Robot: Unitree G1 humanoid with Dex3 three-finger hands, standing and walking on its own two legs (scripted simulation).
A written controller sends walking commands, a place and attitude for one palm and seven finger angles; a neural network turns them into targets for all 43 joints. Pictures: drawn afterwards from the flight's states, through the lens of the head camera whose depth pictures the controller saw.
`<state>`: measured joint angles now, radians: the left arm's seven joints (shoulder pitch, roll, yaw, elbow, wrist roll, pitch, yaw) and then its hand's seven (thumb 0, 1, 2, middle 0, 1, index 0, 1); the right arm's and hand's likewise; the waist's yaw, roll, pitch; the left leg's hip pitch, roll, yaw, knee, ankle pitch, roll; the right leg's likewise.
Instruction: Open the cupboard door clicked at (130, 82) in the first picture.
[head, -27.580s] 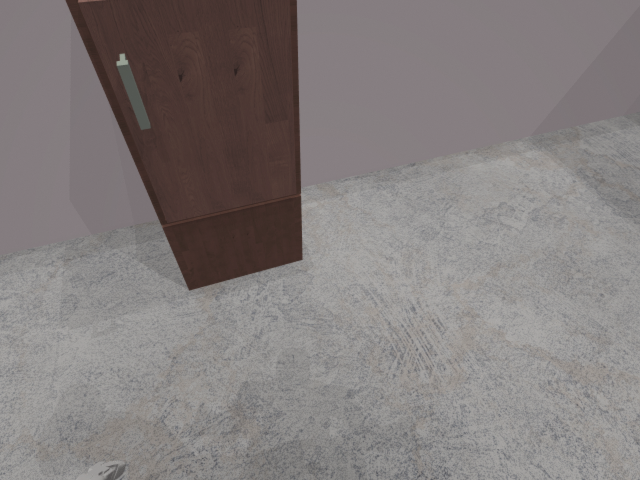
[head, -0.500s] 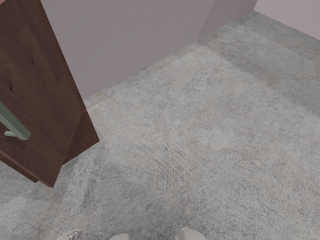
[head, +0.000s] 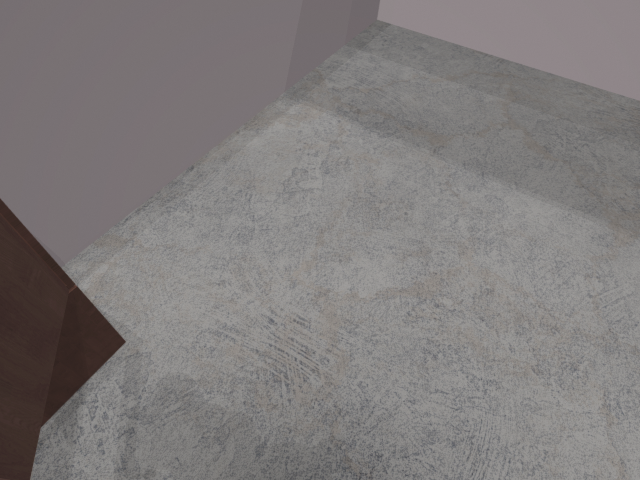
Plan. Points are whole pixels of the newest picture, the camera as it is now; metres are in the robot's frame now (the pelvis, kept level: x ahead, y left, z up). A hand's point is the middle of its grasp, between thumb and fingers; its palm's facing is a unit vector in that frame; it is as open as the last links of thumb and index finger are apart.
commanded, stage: walk to a spot facing it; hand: left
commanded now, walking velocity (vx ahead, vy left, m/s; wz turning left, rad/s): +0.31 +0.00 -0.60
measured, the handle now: out of the picture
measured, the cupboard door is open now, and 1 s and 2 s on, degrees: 44 44 44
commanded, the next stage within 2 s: turn to face it in 1.30 s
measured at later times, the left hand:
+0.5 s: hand (294, 343) +0.34 +0.06 -0.16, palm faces -0.33 -0.92 -0.21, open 7.4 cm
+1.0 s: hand (349, 259) +0.53 -0.03 -0.16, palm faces -0.42 -0.89 -0.20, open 7.4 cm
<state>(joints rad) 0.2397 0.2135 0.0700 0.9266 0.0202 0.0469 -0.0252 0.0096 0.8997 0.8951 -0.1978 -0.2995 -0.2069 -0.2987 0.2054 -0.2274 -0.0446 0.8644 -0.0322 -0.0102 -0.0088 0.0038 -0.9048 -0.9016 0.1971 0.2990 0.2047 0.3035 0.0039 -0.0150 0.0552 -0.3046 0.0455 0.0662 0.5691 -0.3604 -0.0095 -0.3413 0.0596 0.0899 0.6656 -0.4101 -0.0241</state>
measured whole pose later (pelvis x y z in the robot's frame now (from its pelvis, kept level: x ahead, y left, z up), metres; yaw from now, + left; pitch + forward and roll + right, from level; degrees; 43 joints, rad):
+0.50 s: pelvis +0.15 -0.08 +0.00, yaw -16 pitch +0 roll +0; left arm 0.06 0.22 0.06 0.90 0.01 -0.02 -0.02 0.01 0.91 0.90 -0.19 -0.30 -0.20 -0.30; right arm 0.36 -0.21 -0.03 1.03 -0.03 0.02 0.00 0.01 -0.91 -0.90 0.20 0.30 0.20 0.30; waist -0.07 0.00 0.13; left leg -0.41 0.15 0.08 1.18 -0.46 -0.05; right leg -0.37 0.00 -0.10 0.61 -0.26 -0.05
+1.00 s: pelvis +0.37 -0.17 +0.00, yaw -25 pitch +1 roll +1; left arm 0.17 0.21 0.06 0.98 0.03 -0.04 -0.06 0.01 0.91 0.90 -0.19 -0.30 -0.20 -0.30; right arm 0.36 -0.19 -0.04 1.04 -0.04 -0.04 0.01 0.00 -0.92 -0.90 0.20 0.30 0.21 0.30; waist -0.01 -0.01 0.05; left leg -0.16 0.13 0.18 0.56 -0.39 -0.06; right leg -0.39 -0.07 -0.09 0.59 -0.26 -0.03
